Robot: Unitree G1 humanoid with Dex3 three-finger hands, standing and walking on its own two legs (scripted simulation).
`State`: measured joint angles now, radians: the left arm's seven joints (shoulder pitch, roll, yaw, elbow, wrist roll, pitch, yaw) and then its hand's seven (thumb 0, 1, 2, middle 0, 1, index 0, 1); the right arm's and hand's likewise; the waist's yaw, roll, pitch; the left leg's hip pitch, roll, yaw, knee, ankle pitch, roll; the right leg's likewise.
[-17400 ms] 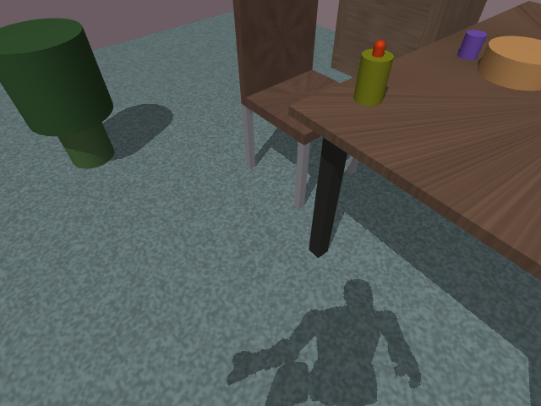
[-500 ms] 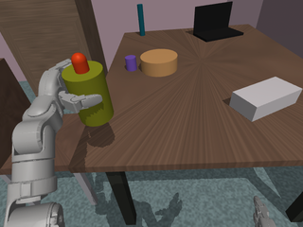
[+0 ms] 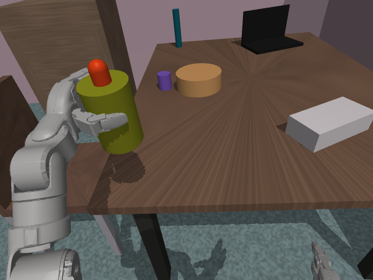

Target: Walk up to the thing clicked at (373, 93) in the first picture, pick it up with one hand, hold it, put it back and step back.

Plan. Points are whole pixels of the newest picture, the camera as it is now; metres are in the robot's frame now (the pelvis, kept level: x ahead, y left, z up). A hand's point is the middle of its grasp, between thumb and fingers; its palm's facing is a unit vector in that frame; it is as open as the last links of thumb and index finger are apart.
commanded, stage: hold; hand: left
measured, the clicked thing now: (110, 105) +0.35 +0.15 +0.28
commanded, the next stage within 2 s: none
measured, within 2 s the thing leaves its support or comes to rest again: neither
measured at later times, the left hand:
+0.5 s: hand (101, 107) +0.34 +0.16 +0.28, palm faces +0.11 -0.99 +0.00, open 11.7 cm
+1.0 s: hand (103, 108) +0.34 +0.16 +0.28, palm faces +0.09 -1.00 +0.01, open 11.7 cm
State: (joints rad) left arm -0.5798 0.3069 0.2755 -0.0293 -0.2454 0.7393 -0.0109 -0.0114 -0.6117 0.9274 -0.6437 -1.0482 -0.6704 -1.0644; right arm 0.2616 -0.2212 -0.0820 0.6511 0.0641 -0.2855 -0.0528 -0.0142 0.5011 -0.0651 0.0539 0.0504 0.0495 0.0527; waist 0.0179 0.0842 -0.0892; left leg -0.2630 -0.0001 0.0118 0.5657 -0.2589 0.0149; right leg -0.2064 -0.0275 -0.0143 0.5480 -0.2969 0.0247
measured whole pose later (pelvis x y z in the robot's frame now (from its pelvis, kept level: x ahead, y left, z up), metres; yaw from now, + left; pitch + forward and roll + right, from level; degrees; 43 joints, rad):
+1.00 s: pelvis -0.01 +0.00 +0.00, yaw +0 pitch -3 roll +0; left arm -0.58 0.31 0.28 -0.03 -0.27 0.79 -0.01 -0.01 -0.61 0.93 -0.63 -1.06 -0.66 -1.08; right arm 0.25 -0.22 -0.07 0.66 0.07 -0.31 -0.05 -0.01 0.51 -0.07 0.05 0.05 0.05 0.05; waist 0.02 0.08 -0.10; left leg -0.27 0.00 0.01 0.57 -0.25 0.01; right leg -0.22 -0.03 -0.02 0.57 -0.30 0.02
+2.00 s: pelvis -0.01 +0.00 +0.00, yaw +0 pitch -3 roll +0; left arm -0.58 0.31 0.28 0.00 -0.25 0.77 -0.01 -0.01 -0.61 0.94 -0.62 -1.08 -0.65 -1.09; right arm 0.26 -0.22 -0.07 0.64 0.07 -0.31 -0.05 -0.01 0.51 -0.06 0.05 0.05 0.05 0.05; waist 0.02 0.08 -0.09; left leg -0.27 0.00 0.01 0.57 -0.25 0.01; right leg -0.22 -0.02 -0.02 0.56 -0.29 0.02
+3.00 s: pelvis -0.01 +0.00 +0.00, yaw -1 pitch +3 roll -1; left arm -0.82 0.41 0.28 0.78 -0.15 0.20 -0.02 -0.01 -0.61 0.93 -0.63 -1.06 -0.66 -1.08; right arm 0.24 -0.22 -0.04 0.63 0.03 -0.35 -0.07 -0.02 0.56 -0.05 0.06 0.05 0.05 0.05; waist -0.07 0.03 -0.07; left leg -0.40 0.02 0.03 0.59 -0.25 0.01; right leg -0.34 -0.01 0.00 0.56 -0.27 0.02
